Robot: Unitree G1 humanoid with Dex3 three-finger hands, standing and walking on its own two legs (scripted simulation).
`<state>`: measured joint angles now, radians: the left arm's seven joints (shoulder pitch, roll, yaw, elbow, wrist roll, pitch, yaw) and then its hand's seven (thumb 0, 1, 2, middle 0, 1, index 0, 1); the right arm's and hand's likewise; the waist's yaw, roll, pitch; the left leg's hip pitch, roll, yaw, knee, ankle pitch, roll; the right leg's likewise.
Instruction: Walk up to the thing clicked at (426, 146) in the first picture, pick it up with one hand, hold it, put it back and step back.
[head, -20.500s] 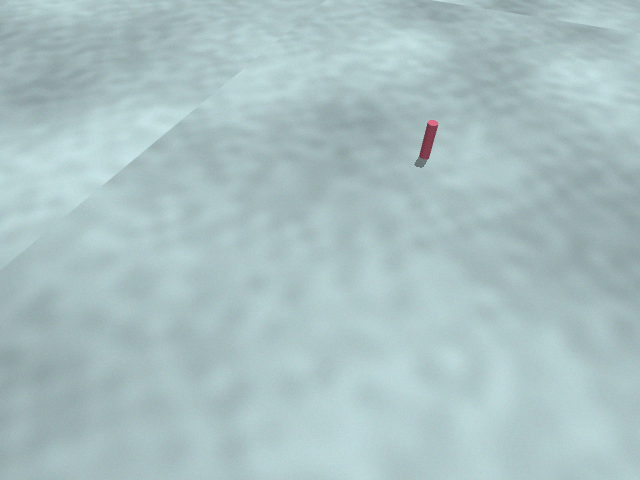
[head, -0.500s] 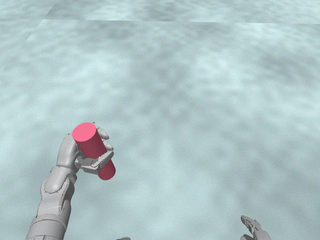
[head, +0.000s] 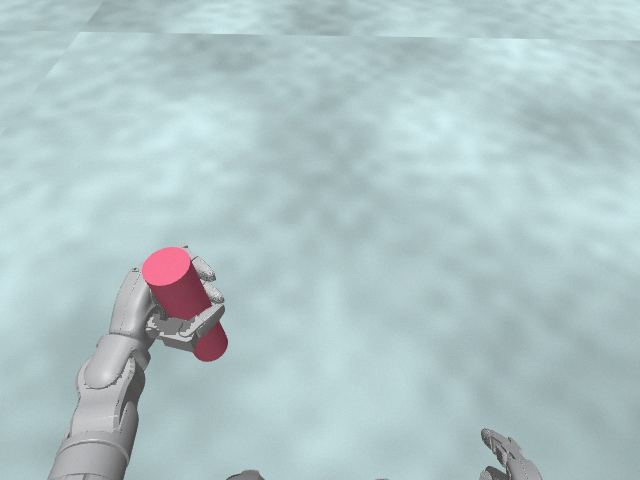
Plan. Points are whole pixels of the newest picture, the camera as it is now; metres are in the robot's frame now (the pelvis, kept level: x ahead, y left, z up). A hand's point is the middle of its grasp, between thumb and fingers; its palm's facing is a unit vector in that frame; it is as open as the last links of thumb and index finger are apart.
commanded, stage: hold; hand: left
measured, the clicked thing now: (191, 311) +0.32 +0.16 +0.02
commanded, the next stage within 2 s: crouch in 0.40 s
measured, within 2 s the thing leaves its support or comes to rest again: neither
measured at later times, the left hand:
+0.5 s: hand (191, 300) +0.32 +0.16 +0.04, palm faces -0.10 -0.99 +0.02, open 7.1 cm
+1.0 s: hand (218, 340) +0.33 +0.16 -0.11, palm faces -0.12 -0.99 +0.03, open 7.1 cm
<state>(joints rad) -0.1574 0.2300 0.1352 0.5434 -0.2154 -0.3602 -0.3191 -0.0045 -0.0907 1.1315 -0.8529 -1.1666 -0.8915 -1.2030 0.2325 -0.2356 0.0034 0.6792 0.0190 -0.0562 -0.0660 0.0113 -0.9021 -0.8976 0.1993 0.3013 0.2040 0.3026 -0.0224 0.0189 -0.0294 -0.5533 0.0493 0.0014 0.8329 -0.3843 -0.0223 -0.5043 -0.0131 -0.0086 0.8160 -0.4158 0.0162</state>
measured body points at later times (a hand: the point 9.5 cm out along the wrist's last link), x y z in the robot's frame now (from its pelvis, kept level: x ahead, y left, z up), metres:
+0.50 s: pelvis +0.00 +0.00 +0.00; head +0.04 +0.00 +0.45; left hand +0.32 +0.21 +0.04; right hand +0.13 -0.25 -0.11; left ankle +0.02 +0.13 -0.70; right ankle +0.00 -0.13 -0.70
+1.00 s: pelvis -0.02 +0.00 -0.09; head +0.10 +0.03 +0.34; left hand +0.33 +0.21 -0.11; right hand +0.10 -0.26 -0.19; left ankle +0.02 +0.13 -0.70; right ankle +0.00 -0.13 -0.70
